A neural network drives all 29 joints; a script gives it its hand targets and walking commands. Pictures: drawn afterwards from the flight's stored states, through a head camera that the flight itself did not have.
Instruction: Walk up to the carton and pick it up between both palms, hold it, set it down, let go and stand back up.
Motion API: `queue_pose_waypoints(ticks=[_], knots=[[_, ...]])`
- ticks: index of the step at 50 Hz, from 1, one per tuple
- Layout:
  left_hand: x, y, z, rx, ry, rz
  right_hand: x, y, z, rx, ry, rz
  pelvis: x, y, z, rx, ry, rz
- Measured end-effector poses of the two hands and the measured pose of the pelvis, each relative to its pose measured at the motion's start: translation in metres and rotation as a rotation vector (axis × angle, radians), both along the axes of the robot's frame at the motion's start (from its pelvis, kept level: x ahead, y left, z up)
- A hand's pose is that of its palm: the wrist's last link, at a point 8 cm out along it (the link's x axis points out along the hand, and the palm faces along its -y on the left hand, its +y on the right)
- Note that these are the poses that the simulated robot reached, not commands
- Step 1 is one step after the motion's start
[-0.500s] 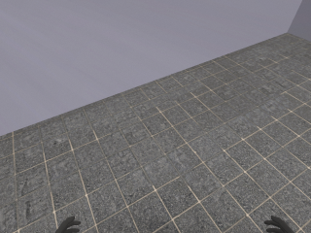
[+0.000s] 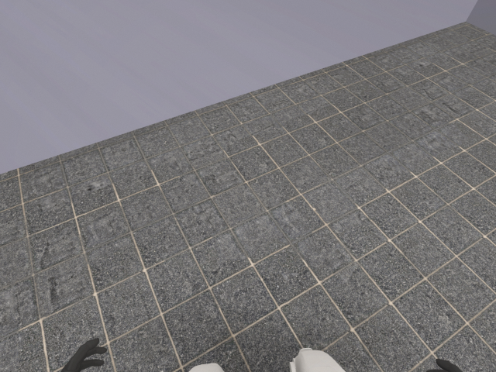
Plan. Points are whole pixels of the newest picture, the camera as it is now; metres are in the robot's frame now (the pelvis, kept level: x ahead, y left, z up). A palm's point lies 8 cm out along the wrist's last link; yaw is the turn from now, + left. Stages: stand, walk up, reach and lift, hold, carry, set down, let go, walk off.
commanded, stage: walk up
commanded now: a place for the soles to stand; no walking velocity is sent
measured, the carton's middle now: out of the picture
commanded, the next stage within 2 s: none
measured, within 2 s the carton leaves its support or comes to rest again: neither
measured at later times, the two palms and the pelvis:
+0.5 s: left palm out of the picture -0.07 +0.33 -0.09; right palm out of the picture -0.06 -0.29 -0.10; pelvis -0.15 +0.01 +0.01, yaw +1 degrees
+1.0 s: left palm out of the picture -0.22 +0.42 -0.11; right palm out of the picture -0.18 -0.19 -0.06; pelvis -0.29 +0.11 +0.02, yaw +6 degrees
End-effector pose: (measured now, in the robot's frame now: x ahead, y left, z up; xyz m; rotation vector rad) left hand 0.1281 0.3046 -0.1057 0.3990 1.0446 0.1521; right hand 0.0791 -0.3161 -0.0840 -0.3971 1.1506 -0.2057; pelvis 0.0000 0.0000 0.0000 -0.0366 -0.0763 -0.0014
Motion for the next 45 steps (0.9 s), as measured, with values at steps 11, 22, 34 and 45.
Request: queue_pose_waypoints(ticks=[11, 22, 34, 45], knots=[[-0.061, 0.017, -0.004, -0.026, 0.068, 0.005, -0.048, 0.026, 0.018, -0.019, 0.017, 0.011, -0.052, 0.02, 0.013, -0.021, 0.06, -0.003], [-0.161, 0.017, 0.0, 0.032, 0.112, 0.013, -0.132, 0.023, -0.015, 0.043, 0.036, 0.0, -0.134, 0.01, 0.001, 0.004, 0.053, 0.004], [-0.245, 0.06, 0.037, 0.107, 0.034, 0.102, -0.167, 0.042, -0.012, 0.053, -0.004, 0.1, -0.202, 0.038, 0.008, 0.057, -0.013, 0.08], [-0.315, 0.109, 0.003, 0.014, 0.037, 0.129, -0.235, 0.108, 0.011, 0.001, 0.004, 0.095, -0.266, 0.095, 0.008, -0.008, -0.022, 0.105]])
